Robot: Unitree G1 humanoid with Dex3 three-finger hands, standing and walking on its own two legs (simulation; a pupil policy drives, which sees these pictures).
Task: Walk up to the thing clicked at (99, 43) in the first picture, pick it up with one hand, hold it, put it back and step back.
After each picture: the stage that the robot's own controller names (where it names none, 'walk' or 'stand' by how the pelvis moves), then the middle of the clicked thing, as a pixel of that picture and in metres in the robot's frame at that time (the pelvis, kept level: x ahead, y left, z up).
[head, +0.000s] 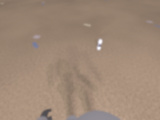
stand; (99, 44) +1.64 -0.20 -0.66
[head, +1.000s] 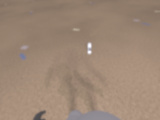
walk; (89, 48) +1.52 +0.11 -0.63
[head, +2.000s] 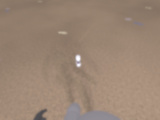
walk; (78, 61) +1.00 +0.27 -0.65
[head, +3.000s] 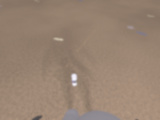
walk; (74, 80) +0.62 +0.21 -0.63
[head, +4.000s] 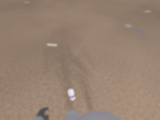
stand; (71, 94) +0.38 +0.21 -0.63
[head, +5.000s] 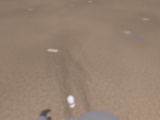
stand; (71, 101) +0.35 +0.21 -0.65
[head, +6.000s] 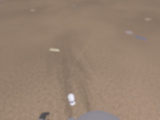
stand; (71, 99) +0.37 +0.22 -0.66
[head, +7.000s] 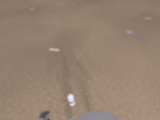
stand; (71, 100) +0.36 +0.22 -0.66
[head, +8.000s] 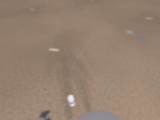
stand; (71, 100) +0.35 +0.22 -0.66
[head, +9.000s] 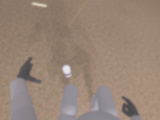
go down; (67, 71) +0.42 +0.20 -0.42
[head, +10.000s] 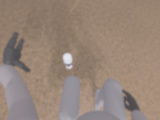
go down; (68, 61) +0.46 +0.20 -0.29
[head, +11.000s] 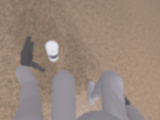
close in; (53, 53) +0.46 +0.22 -0.19
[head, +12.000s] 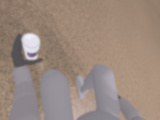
close; (31, 49) +0.46 +0.25 -0.17
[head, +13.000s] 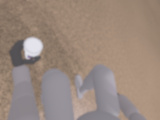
lift; (32, 51) +0.43 +0.25 -0.17
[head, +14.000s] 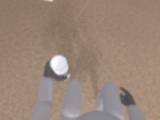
lift; (62, 70) +0.33 +0.19 +0.00
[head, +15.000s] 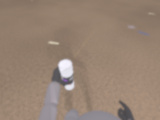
hold; (67, 76) +0.31 +0.16 +0.04
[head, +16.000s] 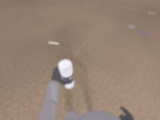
hold; (67, 76) +0.31 +0.16 +0.04
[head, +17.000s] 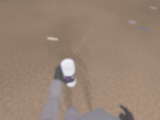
crouch; (69, 74) +0.33 +0.15 +0.02
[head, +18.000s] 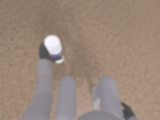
crouch; (56, 52) +0.46 +0.19 -0.04
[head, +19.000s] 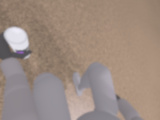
lower; (20, 46) +0.47 +0.25 -0.17
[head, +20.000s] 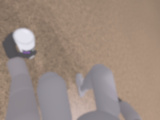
lower; (27, 47) +0.46 +0.26 -0.17
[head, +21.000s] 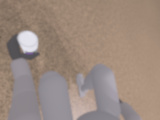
lower; (30, 48) +0.45 +0.25 -0.17
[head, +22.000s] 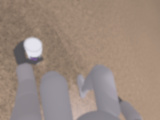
lower; (34, 53) +0.43 +0.24 -0.18
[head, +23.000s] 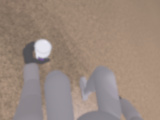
draw back; (42, 54) +0.43 +0.22 -0.15
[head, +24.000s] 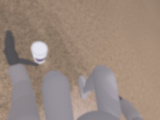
withdraw; (39, 55) +0.43 +0.22 -0.17
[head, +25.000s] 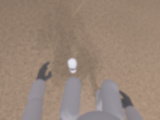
walk; (72, 66) +0.44 +0.16 -0.31
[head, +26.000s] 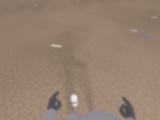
stand; (74, 100) +0.35 +0.16 -0.59
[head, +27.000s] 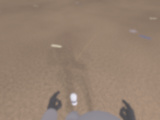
stand; (74, 99) +0.36 +0.16 -0.60
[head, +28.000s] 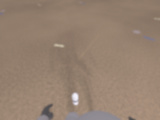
stand; (75, 99) +0.36 +0.16 -0.62
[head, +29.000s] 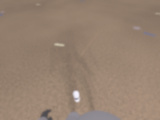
walk; (76, 96) +0.38 +0.16 -0.65
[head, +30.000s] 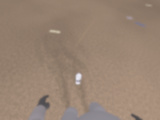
walk; (78, 79) +0.54 +0.09 -0.64
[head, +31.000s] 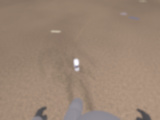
walk; (76, 65) +0.82 +0.26 -0.62
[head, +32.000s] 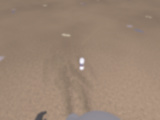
stand; (81, 64) +1.02 +0.16 -0.64
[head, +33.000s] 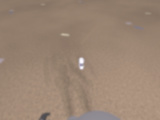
stand; (81, 63) +1.01 +0.17 -0.66
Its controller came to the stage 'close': yes
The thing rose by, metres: 0.69
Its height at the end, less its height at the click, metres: +0.00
